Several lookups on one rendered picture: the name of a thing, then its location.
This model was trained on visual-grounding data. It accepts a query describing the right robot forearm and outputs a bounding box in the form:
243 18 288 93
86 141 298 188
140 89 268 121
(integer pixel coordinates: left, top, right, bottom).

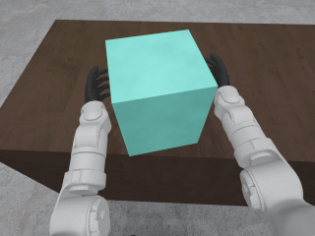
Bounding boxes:
214 86 303 198

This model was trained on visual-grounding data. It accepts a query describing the robot right hand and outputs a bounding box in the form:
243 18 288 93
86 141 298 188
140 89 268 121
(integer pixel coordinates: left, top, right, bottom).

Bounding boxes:
204 53 230 89

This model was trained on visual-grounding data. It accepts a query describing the left robot upper arm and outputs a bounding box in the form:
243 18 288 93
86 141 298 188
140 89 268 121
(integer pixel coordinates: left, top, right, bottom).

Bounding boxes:
50 195 110 236

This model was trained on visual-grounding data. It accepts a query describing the pedestal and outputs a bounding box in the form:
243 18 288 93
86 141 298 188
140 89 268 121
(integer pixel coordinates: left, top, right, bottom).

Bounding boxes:
0 20 315 207

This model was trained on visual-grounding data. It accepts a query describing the right robot upper arm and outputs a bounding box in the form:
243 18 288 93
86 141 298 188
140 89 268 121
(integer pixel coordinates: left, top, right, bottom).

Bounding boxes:
239 159 315 236

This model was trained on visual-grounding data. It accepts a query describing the carton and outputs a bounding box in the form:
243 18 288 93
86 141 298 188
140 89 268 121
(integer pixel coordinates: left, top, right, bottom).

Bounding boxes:
105 29 218 156

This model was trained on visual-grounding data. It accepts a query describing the left robot forearm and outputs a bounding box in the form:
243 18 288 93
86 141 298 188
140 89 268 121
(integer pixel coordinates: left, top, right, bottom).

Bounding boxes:
49 100 112 233

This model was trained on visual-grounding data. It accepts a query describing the robot left hand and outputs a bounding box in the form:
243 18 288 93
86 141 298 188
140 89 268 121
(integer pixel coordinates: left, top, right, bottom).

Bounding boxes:
85 66 111 103

